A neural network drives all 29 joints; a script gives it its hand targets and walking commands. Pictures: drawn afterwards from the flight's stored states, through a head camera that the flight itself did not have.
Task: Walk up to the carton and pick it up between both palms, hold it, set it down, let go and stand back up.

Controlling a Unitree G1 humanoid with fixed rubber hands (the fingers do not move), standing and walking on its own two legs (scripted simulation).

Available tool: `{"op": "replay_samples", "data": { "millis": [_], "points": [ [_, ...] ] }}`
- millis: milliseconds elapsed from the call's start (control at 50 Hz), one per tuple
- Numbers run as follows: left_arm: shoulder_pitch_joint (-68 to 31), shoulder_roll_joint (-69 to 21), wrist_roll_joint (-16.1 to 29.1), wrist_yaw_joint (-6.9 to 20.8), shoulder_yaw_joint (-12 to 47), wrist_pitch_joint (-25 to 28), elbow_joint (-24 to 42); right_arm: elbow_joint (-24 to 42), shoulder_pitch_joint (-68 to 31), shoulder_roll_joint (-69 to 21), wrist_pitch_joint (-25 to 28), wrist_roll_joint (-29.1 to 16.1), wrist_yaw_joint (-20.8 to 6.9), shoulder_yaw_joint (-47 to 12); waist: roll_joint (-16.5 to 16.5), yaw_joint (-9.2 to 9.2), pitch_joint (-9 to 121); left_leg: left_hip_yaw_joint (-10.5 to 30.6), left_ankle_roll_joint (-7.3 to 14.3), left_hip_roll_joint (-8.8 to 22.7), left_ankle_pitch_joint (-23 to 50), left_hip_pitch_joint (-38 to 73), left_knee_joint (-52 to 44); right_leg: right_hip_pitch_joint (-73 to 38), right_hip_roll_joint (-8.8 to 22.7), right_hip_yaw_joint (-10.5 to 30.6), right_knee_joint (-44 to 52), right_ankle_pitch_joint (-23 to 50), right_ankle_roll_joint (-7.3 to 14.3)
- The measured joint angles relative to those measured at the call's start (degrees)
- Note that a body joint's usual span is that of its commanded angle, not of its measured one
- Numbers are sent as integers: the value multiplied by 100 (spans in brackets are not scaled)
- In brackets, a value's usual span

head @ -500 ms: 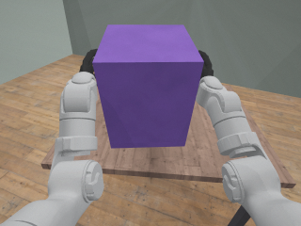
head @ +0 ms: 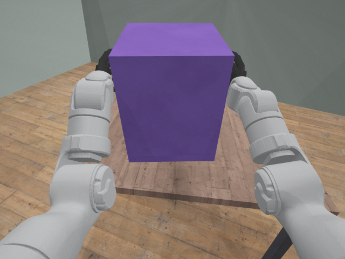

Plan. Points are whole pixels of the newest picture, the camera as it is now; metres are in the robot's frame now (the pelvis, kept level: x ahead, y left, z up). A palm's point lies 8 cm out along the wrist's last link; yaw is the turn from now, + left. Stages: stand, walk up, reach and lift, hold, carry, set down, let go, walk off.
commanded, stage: hold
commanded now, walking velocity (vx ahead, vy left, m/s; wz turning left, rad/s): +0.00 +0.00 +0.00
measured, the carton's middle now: (170, 92) +0.39 +0.01 +0.26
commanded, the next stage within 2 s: none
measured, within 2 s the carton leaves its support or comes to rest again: neither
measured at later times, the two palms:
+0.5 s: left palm (103, 84) +0.38 +0.16 +0.28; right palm (232, 84) +0.38 -0.13 +0.29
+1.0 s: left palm (102, 84) +0.37 +0.16 +0.28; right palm (234, 85) +0.37 -0.13 +0.29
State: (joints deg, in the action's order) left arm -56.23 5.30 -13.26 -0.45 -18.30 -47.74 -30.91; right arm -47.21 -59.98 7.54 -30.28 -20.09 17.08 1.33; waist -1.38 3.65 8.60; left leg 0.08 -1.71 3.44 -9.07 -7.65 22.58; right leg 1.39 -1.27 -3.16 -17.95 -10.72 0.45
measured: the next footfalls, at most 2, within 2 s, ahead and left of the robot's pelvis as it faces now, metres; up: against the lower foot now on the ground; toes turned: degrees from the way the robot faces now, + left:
none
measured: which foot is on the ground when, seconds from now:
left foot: down 0.00-1.00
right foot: down 0.00-1.00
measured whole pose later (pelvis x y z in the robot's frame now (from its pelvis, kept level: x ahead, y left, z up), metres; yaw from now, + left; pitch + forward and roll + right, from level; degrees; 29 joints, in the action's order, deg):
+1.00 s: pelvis +0.01 +0.00 +0.00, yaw +0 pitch -7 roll -2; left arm -49.8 2.7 -12.4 -1.7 -18.5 -50.8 -19.4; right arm -38.9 -55.7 8.3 -32.9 -24.2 18.9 -1.1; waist -0.1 3.6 7.9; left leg -0.1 -1.6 3.3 -10.9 -6.0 23.7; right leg -0.9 -1.2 -2.8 -17.4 -11.6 0.0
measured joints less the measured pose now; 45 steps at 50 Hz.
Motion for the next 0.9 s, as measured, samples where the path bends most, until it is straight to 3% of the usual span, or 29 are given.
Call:
{"op": "replay_samples", "data": {
  "millis": [480,900],
  "points": [
    [518,-121,229,-216,166,-244,858,465,199,141,-157,-423,93,-272,30,64,-33,21,22,-29,-171,-21,138,-86,24,-13,67,-69,-51],
    [660,-246,87,-137,45,-330,1173,837,470,119,-227,-459,167,-350,123,31,-94,-23,18,-16,-210,145,129,-224,15,38,60,-99,-53]
  ]
}}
